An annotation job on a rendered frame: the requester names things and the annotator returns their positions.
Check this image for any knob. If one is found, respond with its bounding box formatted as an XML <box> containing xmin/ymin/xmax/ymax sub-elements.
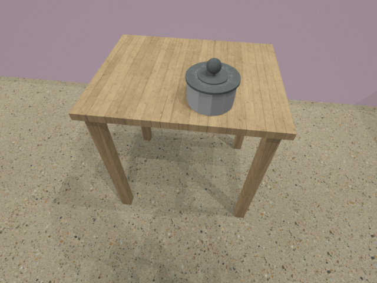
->
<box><xmin>206</xmin><ymin>58</ymin><xmax>221</xmax><ymax>74</ymax></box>

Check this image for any table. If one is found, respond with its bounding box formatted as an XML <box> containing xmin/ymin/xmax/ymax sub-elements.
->
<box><xmin>69</xmin><ymin>34</ymin><xmax>297</xmax><ymax>218</ymax></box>

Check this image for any pot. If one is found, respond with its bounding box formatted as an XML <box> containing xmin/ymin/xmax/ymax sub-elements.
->
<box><xmin>187</xmin><ymin>84</ymin><xmax>236</xmax><ymax>116</ymax></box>

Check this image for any lid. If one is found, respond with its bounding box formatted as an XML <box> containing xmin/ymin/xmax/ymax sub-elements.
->
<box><xmin>185</xmin><ymin>61</ymin><xmax>241</xmax><ymax>95</ymax></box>

